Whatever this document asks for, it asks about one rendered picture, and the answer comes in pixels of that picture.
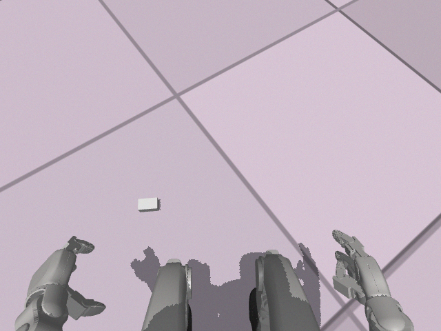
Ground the left robot hand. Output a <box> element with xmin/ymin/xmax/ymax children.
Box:
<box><xmin>27</xmin><ymin>236</ymin><xmax>106</xmax><ymax>320</ymax></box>

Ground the left robot arm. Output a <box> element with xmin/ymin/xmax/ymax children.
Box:
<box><xmin>14</xmin><ymin>284</ymin><xmax>68</xmax><ymax>331</ymax></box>

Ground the small box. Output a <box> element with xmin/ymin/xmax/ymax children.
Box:
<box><xmin>138</xmin><ymin>198</ymin><xmax>159</xmax><ymax>212</ymax></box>

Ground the right robot hand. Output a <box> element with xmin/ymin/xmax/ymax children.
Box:
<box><xmin>332</xmin><ymin>230</ymin><xmax>391</xmax><ymax>306</ymax></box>

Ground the right robot arm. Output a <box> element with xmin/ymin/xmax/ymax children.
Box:
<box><xmin>365</xmin><ymin>296</ymin><xmax>414</xmax><ymax>331</ymax></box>

